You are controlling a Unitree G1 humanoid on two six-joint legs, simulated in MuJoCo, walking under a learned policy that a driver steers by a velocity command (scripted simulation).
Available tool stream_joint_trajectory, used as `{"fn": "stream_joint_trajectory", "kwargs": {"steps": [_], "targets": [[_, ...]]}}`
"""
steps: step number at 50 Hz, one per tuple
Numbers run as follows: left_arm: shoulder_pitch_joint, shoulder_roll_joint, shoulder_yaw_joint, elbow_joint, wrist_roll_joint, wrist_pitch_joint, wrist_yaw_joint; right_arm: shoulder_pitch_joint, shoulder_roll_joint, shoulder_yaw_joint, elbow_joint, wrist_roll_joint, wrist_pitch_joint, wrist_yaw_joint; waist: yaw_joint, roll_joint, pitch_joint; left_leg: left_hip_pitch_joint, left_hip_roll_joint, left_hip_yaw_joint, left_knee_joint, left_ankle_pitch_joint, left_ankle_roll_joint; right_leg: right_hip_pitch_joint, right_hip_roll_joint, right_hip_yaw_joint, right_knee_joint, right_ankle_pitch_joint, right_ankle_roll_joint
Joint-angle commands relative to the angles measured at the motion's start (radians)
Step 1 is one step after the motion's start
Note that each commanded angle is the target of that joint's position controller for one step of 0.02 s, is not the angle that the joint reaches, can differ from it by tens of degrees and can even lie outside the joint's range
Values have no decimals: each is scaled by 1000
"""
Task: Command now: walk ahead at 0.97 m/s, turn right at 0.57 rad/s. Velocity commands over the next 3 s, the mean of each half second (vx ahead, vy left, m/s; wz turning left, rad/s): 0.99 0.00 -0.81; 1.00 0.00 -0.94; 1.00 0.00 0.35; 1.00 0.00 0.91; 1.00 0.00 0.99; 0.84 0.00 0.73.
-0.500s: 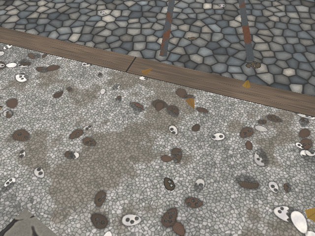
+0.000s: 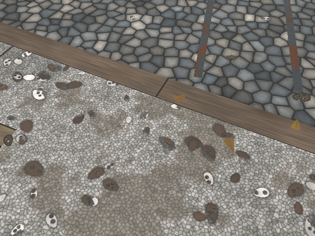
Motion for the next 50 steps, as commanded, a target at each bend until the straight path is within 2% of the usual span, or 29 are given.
{"fn": "stream_joint_trajectory", "kwargs": {"steps": [1, 3, 5, 10, 12, 14, 15, 16, 17, 18, 19, 20, 21, 22, 24, 27, 31, 33, 35, 36, 37, 38, 39, 40, 41, 43, 46, 49, 50], "targets": [[-25, 45, 16, -72, 13, 27, -21, 94, -80, -31, 4, 27, -35, -9, -39, 112, 17, 187, 270, -270, -403, -39, 41, -284, -74, 33, 38, 48, 11], [-115, 31, 14, -101, 17, 46, -31, 104, -72, -30, 32, 40, -52, -6, -31, 104, 79, 178, 246, -136, -450, 97, 16, -362, -80, 10, 17, 121, 20], [-200, 24, 7, -129, 8, 48, -37, 107, -42, -22, 51, 33, -61, -2, -26, 101, 119, 150, 176, 21, -468, 283, -19, -365, -50, -42, -69, 225, 15], [-361, 37, -14, -196, 10, 39, -62, 149, -105, -27, 88, 33, -65, -29, -18, 43, 132, 249, 166, 186, -455, 833, -57, -234, 33, -210, -423, 360, -49], [-324, 69, -10, -187, 5, 40, -59, 172, -171, -40, 90, 31, -54, -50, 17, 87, 58, 354, 196, 193, -316, 1267, -72, -101, 112, -270, -480, 333, -80], [-73, 144, 18, -122, 4, 49, -42, 107, -237, -61, 65, 18, -21, -69, 159, 139, -80, 372, 240, 166, 6, 1516, -68, 158, 173, -254, -471, 200, -116], [149, 197, 47, -56, 7, 51, -27, 40, -255, -69, 40, 9, -3, -69, 261, 128, -162, 280, 252, 131, 296, 1456, -50, 377, 173, -186, -502, 118, -157], [248, 236, 77, -17, -4, 47, -3, 8, -230, -69, 39, 13, 9, -48, 291, 11, -169, 113, 137, 137, 726, 842, -37, 546, 145, -91, -623, 92, -209], [137, 281, 89, -14, -16, 55, 13, -16, -47, -18, -4, -10, -10, -24, 150, -237, -41, -279, -51, 74, 1108, -179, -44, 590, 54, 127, -557, 243, -241], [54, 362, 102, -71, 11, 61, 12, 62, -54, -6, -122, 18, -36, -21, 45, -251, -241, -550, -67, -150, 1239, -221, -68, 789, -113, 625, -786, 25, -440], [22, 311, 101, -107, 14, 59, 19, 18, -107, -1, -127, 2, -65, -20, 57, -61, -205, -602, -8, -226, 1134, -143, -50, 725, -180, 806, -1003, -251, -410], [-8, 236, 85, -96, 17, 53, 25, -11, -140, -5, -115, 5, -74, -18, 9, 80, -56, -574, 40, -226, 1009, -67, -50, 543, -164, 761, -1062, -295, -354], [-38, 211, 76, -86, 15, 39, 28, -35, -133, -2, -113, -8, -66, -21, -39, 134, 10, -507, 74, -221, 919, -57, -63, 387, -124, 677, -1063, -206, -318], [-60, 206, 70, -94, 13, 20, 34, -23, -124, 4, -109, -24, -43, -22, -73, 146, 38, -439, 98, -222, 852, -61, -83, 268, -78, 587, -1058, -113, -301], [-70, 183, 58, -93, 5, -11, 33, -38, -101, 14, -118, -29, 4, -17, -105, 140, 75, -336, 139, -194, 692, -68, -120, 69, -3, 459, -1082, -34, -282], [-54, 197, 67, -99, 2, -31, 28, -216, -64, 36, -191, -6, 11, 2, -50, 87, 102, -229, 137, -133, 361, 160, -138, -36, 92, 330, -1101, 132, -238], [18, 218, 84, -88, -11, -26, 16, -303, -59, 42, -223, 28, 6, 6, 41, -14, 28, -136, 58, -106, 83, 386, -104, 145, 90, 330, -1030, 402, -162], [11, 225, 89, -96, -7, -21, 24, -287, -92, 30, -224, 29, -1, -1, 31, -38, 3, -79, 33, -131, -17, 346, -92, 239, 70, 359, -952, 489, -127], [-27, 274, 98, -110, 5, -21, 27, -101, -176, -8, -174, 33, -8, -20, -69, -35, -129, 143, -18, -137, -30, 181, -72, 298, 76, 362, -712, 707, -82], [-89, 291, 100, -122, 7, -27, 22, 111, -218, -31, -128, 32, -13, -36, -202, -24, -225, 379, 11, -137, -17, 124, -60, 208, 110, 333, -474, 688, -60], [-118, 179, 70, -153, 8, -42, 22, 345, -292, -62, -91, 6, -18, -58, -283, 86, -356, 627, 211, -334, -16, -226, -33, 41, 161, 260, -126, 371, -53], [-14, 30, 27, -216, -37, -40, 20, 283, -367, -74, -100, -34, -14, -54, -146, 396, -434, 764, 489, -911, -258, -516, 37, -256, 251, 154, 131, -284, -22], [-35, 101, 20, -212, -15, -22, 29, 146, -304, -77, -117, -14, -4, -46, -112, 346, -345, 651, 474, -1037, -328, -649, 78, -378, 162, 106, 210, -164, -35], [-112, 152, 30, -202, 10, -8, 25, 67, -197, -55, -131, -3, 2, -42, -117, 191, -210, 517, 415, -822, -305, -571, 70, -392, 102, 73, 181, -70, -31], [-154, 158, 32, -204, 22, 2, 11, 62, -150, -44, -109, -2, 4, -38, -112, 88, -133, 409, 369, -646, -289, -371, 59, -371, 67, 58, 140, -30, -23], [-201, 114, 24, -237, 35, 27, -21, 121, -122, -34, -44, 3, -7, -38, -88, 103, -53, 290, 310, -425, -307, -137, 30, -355, 18, 59, 101, -21, -11], [-271, 71, 3, -295, 32, 58, -38, 160, -92, -27, 13, 29, -38, -16, -58, 108, 2, 236, 295, -236, -355, 101, 9, -407, -16, 38, 82, 38, -3], [-350, 66, -12, -336, 31, 59, -42, 168, -94, -20, 43, 18, -58, -9, -40, 86, 50, 147, 227, -77, -421, 252, 17, -371, 23, 49, -76, 173, 0], [-360, 60, -23, -352, 31, 53, -44, 173, -122, -22, 46, 13, -65, -6, -23, 102, 83, 113, 245, -66, -447, 289, 33, -338, 22, 61, -198, 213, -5]]}}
